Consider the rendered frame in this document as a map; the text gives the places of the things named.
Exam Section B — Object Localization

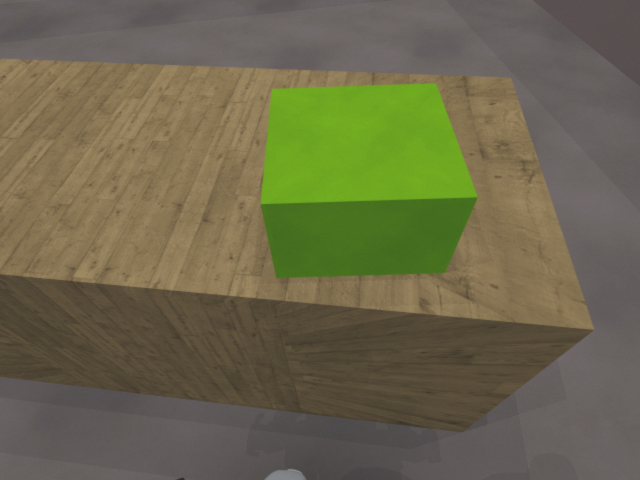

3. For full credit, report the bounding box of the carton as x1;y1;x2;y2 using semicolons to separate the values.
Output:
261;83;478;278

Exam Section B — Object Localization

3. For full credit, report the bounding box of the pedestal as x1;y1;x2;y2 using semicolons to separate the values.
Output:
0;59;594;432

